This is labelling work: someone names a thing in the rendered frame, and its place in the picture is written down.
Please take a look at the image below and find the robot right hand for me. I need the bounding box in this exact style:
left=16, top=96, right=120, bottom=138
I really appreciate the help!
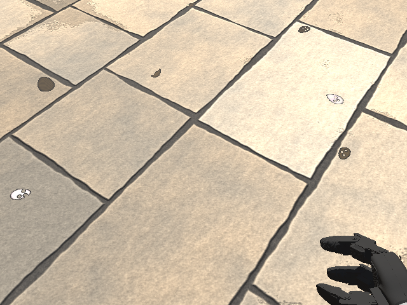
left=316, top=233, right=407, bottom=305

